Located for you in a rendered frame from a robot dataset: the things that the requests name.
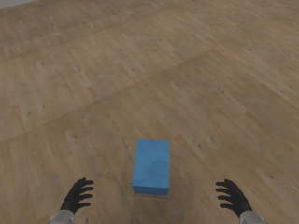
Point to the left robot hand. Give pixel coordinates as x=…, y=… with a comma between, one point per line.
x=71, y=201

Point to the carton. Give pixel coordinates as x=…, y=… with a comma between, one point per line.
x=152, y=167

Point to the right robot forearm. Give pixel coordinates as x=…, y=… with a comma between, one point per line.
x=251, y=217

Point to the right robot hand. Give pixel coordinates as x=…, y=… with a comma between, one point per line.
x=239, y=202

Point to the left robot forearm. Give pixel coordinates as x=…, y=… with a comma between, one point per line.
x=63, y=216

